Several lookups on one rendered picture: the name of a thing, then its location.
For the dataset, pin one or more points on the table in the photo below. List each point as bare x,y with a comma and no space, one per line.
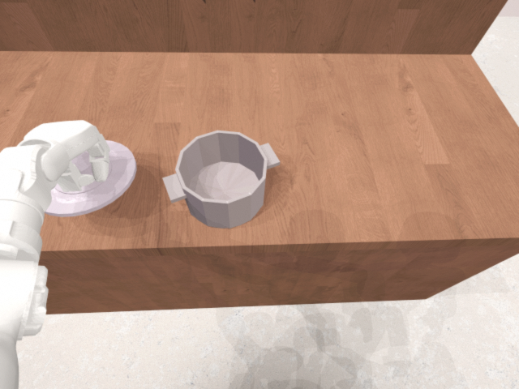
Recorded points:
399,163

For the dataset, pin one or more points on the knob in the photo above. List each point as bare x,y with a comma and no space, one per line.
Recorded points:
82,163

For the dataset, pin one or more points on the lid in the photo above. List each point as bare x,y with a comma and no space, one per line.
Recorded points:
122,170

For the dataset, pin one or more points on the left robot hand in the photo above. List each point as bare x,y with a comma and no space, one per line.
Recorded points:
77,137

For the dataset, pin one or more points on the robot left upper arm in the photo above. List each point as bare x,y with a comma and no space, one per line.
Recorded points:
23,297

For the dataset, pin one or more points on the pot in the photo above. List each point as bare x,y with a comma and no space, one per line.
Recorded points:
221,175

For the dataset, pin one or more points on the left robot forearm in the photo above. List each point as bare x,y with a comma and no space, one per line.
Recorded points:
28,173

